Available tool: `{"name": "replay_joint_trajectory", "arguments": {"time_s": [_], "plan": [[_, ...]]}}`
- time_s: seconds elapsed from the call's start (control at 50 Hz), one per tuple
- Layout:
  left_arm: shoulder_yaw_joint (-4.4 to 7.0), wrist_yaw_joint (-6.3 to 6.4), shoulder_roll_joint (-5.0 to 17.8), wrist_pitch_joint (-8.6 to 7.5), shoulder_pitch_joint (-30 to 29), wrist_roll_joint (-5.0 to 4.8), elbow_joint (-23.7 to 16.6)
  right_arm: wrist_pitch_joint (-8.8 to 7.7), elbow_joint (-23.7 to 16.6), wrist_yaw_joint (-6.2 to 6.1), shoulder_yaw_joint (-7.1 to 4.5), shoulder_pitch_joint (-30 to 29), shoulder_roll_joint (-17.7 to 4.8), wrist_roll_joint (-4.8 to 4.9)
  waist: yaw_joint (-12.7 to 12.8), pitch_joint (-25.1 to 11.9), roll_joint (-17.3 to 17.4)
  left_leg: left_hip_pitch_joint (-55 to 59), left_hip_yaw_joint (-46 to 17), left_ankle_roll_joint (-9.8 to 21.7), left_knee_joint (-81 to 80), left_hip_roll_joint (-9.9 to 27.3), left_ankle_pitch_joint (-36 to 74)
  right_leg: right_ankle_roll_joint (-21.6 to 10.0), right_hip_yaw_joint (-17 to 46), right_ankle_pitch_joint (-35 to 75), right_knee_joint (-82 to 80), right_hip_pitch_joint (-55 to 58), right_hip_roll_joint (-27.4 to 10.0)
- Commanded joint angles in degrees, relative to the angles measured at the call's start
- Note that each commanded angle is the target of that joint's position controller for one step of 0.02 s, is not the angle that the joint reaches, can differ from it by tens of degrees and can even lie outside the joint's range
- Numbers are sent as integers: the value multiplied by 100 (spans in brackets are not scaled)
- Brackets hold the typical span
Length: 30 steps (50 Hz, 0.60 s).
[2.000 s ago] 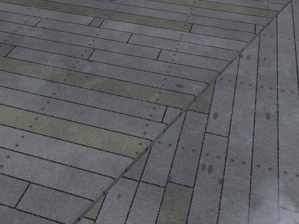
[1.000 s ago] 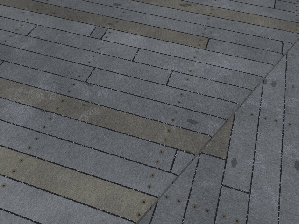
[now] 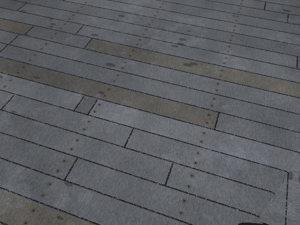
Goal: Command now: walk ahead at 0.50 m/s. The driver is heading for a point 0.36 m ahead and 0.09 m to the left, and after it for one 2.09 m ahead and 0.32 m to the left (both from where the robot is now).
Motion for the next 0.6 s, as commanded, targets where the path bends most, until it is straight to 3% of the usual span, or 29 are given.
{"name": "replay_joint_trajectory", "arguments": {"time_s": [0.02, 0.04, 0.06, 0.08, 0.1, 0.12, 0.14, 0.16, 0.18, 0.2, 0.24, 0.26, 0.3, 0.4, 0.5, 0.56, 0.58, 0.6], "plan": [[141, 61, 904, 15, 80, -10, -120, -141, -180, 54, -304, 714, -786, 22, -938, -434, -1065, 1868, 355, 389, -643, -670, -69, -788, 132, 6505, 1467, -86, -1256], [114, 92, 881, -23, -158, -2, -241, -120, 82, 21, -474, 1790, -1274, -35, -1411, -1090, -821, 3531, -560, 692, -781, -96, 174, -551, -8, 5835, 2859, -1005, -1046], [24, 84, 395, -139, 304, -48, -401, -75, 275, -25, -648, 2566, -1875, -223, -1249, -2044, 814, 5489, -3524, 1543, -1817, 1338, -1261, -145, -90, 2884, 5233, -3133, -24], [78, -14, 537, -338, -92, 50, -407, -52, 319, -80, -562, 2656, -1718, -226, -1276, -2286, 1338, 5791, -5460, 1674, -3111, 1831, -1362, -210, 966, -743, 6409, -4044, 379], [199, -88, 778, -434, -352, -129, -521, -90, 235, -93, -447, 2027, -1385, -168, -1038, -1497, 1146, 5198, -4772, 1436, -3065, 1848, -1679, -300, 1310, -698, 7014, -4776, 133], [195, -97, 780, -431, -754, -193, -628, -91, 197, -83, -344, 1626, -1031, -114, -879, -797, 661, 4253, -3783, 1206, -3104, 1655, -1615, -393, 940, -376, 7017, -4851, -233], [238, -59, 733, -385, -974, -173, -723, -126, 252, -43, -286, 1280, -821, -120, -618, -288, 268, 3301, -2994, 1004, -3358, 1405, -1296, -449, 727, 37, 6590, -4627, -530], [296, 14, 692, -269, -859, -133, -683, -175, 282, 2, -218, 997, -591, -172, -324, -98, 275, 2682, -2386, 782, -3565, 1105, -902, -503, 734, 322, 6243, -4169, -725], [288, 41, 527, -154, -524, -142, -582, -189, 355, 30, -205, 949, -505, -192, -164, -71, 562, 2375, -2041, 797, -3684, 1005, -727, -491, 724, 361, 6240, -3835, -753], [288, 60, 458, -92, -392, -145, -517, -211, 434, 31, -212, 1053, -512, -169, -126, 1, 530, 2313, -1729, 833, -3835, 886, -467, -483, 694, 439, 6150, -3781, -775], [326, 85, 535, -69, -690, -127, -567, -207, 590, -32, -243, 1290, -662, -154, -105, 171, 363, 2558, -1278, 823, -4034, 694, -119, -423, 587, 899, 5714, -4154, -791], [326, 87, 554, -67, -833, -71, -600, -202, 587, -74, -289, 1394, -873, -159, -126, 223, 355, 2622, -1147, 900, -4095, 713, 124, -327, 515, 1182, 5339, -4312, -809], [348, 57, 589, -80, -1275, -4, -711, -160, 649, -151, -280, 1648, -886, -159, -247, 281, 261, 2928, -1029, 919, -4144, 706, 398, -165, 444, 1670, 4666, -4636, -826], [298, -37, 472, -151, -2207, -65, -957, -114, 709, -263, -329, 2049, -1150, -78, -521, 327, 307, 3598, -863, 816, -4242, 864, 599, 17, 317, 2321, 3080, -4625, -672], [237, -168, 501, -211, -2825, -108, -1170, -22, 896, -281, -401, 2359, -1233, -14, -732, 614, 422, 4314, -708, 743, -3949, 1077, 750, -67, 224, 1984, 2171, -4526, -550], [274, -228, 686, -269, -2664, -107, -1208, 44, 938, -285, -471, 2240, -1338, 31, -543, 549, 554, 4578, -718, 632, -3487, 1219, 1562, -311, 106, 1387, 1844, -3955, -397], [343, -226, 820, -293, -2277, -93, -1120, 67, 920, -289, -486, 2100, -1392, 43, -294, 318, 608, 4573, -628, 550, -3032, 1160, 2534, -421, -50, 1304, 1737, -3323, -218], [476, -208, 1036, -308, -1426, -76, -846, 99, 900, -288, -461, 1974, -1329, 46, 126, -146, 531, 4384, -386, 404, -2057, 883, 3393, -560, -233, 1374, 1622, -2206, 10]]}}
Keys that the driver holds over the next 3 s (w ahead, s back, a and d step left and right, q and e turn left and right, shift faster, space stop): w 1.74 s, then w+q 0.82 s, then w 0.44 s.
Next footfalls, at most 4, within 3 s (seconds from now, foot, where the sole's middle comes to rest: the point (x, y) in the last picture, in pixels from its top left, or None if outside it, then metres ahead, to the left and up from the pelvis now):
0.02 left None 0.20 0.12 -0.73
0.62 right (196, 218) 0.51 -0.13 -0.73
1.18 left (144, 149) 0.83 0.11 -0.73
1.74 right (191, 104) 1.14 -0.13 -0.73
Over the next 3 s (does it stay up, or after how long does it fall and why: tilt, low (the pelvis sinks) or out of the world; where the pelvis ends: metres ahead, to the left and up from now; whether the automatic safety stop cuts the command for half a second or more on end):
stays up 1.67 0.13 0.05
